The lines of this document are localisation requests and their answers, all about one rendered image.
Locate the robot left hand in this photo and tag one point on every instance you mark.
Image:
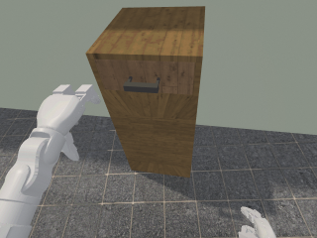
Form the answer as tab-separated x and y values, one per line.
63	109

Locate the handle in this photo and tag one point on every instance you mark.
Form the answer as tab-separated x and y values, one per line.
145	87

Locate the robot right hand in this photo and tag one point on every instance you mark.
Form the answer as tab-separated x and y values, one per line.
262	228

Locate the robot left forearm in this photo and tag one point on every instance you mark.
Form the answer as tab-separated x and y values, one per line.
25	183

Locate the drawer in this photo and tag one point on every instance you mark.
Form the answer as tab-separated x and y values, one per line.
175	77

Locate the cabinet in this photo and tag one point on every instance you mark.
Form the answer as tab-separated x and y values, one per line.
156	130

